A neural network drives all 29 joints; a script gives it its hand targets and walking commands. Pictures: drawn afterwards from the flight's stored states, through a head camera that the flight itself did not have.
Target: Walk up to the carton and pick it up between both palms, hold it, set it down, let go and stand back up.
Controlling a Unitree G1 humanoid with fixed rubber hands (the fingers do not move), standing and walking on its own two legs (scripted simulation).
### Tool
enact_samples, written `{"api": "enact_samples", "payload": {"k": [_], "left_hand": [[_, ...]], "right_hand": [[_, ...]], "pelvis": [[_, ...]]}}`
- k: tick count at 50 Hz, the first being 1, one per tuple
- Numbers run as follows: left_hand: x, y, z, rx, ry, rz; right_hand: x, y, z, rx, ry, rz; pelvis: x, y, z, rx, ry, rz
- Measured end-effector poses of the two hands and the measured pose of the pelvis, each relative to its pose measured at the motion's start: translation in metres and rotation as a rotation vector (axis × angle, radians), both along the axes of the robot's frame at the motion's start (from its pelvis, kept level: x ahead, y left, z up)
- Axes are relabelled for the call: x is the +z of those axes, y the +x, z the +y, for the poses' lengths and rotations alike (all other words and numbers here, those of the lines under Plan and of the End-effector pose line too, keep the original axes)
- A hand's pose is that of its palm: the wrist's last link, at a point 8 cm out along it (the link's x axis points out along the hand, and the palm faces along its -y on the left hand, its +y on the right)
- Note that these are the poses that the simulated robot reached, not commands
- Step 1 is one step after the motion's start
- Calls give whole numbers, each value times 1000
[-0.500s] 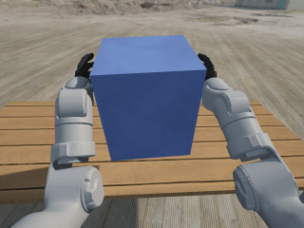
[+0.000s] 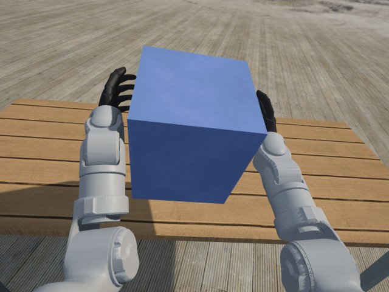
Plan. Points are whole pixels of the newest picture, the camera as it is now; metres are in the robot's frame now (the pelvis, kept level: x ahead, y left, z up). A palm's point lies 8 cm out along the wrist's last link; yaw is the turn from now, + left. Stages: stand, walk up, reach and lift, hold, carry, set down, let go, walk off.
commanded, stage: set down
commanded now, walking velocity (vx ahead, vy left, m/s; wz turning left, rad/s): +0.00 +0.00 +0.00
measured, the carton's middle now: (187, 132) +0.40 +0.02 +0.18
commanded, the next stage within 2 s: none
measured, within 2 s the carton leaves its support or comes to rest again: neither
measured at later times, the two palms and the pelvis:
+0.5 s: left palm (111, 115) +0.39 +0.18 +0.22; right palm (258, 132) +0.39 -0.12 +0.20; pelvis +0.00 +0.00 +0.00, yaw -1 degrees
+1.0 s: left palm (121, 128) +0.41 +0.16 +0.18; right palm (258, 139) +0.41 -0.14 +0.17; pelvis +0.01 +0.00 +0.00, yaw -3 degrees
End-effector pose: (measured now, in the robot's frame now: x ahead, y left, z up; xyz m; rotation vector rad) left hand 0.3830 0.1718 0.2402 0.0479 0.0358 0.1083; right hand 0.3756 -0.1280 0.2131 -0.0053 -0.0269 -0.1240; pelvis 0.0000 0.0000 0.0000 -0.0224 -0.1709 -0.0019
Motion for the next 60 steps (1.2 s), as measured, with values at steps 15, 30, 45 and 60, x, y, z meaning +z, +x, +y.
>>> {"api": "enact_samples", "payload": {"k": [15, 30, 45, 60], "left_hand": [[-3, 9, -10, 4, 7, 18], [-32, 12, 5, 26, 5, 63], [-57, 27, -10, 14, 1, 104], [-85, 30, 0, 29, -32, 150]], "right_hand": [[0, 9, -10, -4, -28, 7], [-20, 18, 5, 21, -21, 40], [-43, 28, -10, 5, -16, 78], [-64, 36, -1, 21, -29, 124]], "pelvis": [[1, 1, 4, -24, 5, 25], [1, 3, 3, -11, 3, 50], [2, 10, 2, -39, 7, 94], [3, 12, 0, -40, 10, 129]]}}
